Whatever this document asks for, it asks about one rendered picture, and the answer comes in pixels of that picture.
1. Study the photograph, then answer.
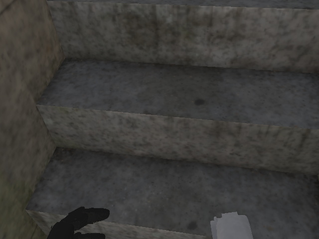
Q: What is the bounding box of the robot right thigh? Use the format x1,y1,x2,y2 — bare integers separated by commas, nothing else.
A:
210,212,253,239

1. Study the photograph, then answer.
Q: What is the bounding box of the robot left hand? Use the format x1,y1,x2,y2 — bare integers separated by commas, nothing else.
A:
47,206,110,239

